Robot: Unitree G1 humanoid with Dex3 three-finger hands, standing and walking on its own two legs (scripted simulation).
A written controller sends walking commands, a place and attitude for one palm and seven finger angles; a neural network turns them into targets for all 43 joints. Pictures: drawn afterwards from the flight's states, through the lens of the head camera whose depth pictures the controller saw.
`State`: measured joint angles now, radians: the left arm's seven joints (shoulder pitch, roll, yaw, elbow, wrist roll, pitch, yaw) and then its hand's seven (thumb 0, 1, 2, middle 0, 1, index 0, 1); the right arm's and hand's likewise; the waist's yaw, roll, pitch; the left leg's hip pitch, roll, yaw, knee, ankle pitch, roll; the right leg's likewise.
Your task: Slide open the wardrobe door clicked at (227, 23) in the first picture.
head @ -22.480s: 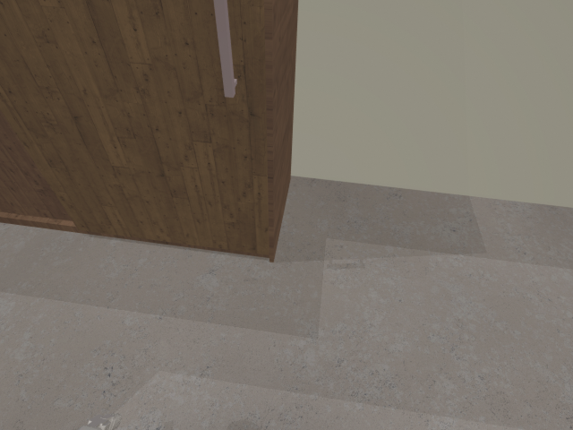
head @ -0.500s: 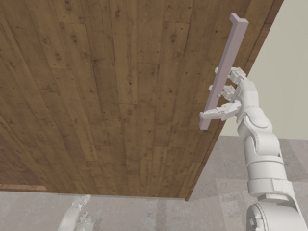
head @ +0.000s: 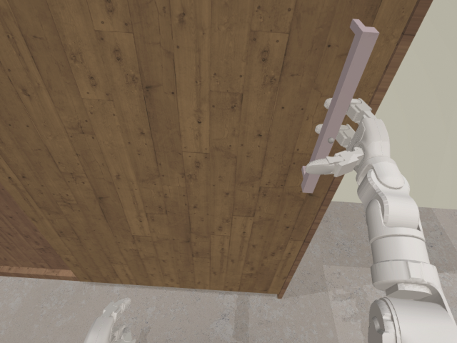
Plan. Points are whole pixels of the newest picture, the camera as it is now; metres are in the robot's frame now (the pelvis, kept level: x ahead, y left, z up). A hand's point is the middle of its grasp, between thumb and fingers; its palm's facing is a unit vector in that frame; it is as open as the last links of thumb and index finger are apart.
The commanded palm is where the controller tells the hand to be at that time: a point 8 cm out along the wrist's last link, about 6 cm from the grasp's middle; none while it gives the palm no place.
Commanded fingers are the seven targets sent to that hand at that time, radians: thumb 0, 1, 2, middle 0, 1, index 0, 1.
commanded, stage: grip the handle and tug to test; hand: right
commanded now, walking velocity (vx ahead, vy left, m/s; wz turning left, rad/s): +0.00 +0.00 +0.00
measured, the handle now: (327, 120) +0.46 -0.14 +0.19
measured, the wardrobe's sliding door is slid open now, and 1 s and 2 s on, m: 0.00 0.00 0.00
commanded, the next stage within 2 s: tug the door sideways, standing still in 1.42 s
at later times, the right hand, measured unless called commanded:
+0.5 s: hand (332, 141) +0.40 -0.14 +0.19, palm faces +0.01 +1.00 +0.00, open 8.7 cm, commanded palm +0.38 -0.19 +0.19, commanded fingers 0.00 -0.71 -0.82 0.43 1.37 0.43 1.37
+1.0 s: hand (329, 140) +0.40 -0.13 +0.19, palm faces +0.00 +1.00 +0.01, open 6.9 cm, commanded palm +0.38 -0.18 +0.19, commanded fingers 0.00 -0.90 -0.90 0.45 1.40 0.45 1.40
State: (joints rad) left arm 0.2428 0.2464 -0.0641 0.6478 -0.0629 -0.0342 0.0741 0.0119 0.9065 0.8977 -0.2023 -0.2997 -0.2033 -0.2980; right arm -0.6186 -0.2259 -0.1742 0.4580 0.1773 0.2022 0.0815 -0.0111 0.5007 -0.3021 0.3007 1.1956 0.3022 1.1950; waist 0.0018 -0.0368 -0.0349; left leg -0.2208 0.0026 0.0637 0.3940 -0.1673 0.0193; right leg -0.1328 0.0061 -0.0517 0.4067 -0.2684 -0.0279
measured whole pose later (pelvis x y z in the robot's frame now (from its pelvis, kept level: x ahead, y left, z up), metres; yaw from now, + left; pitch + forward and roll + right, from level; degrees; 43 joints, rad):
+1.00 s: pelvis +0.00 +0.00 +0.00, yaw +0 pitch -1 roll +0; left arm 0.22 0.24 -0.07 0.63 -0.06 -0.02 0.07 0.01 0.91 0.90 -0.20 -0.30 -0.20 -0.30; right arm -0.60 -0.21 -0.16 0.42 0.17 0.23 0.07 0.01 -0.56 -0.77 0.32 1.35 0.30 1.35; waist 0.00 -0.04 -0.04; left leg -0.21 0.00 0.07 0.40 -0.18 0.02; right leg -0.12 0.01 -0.05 0.41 -0.27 -0.03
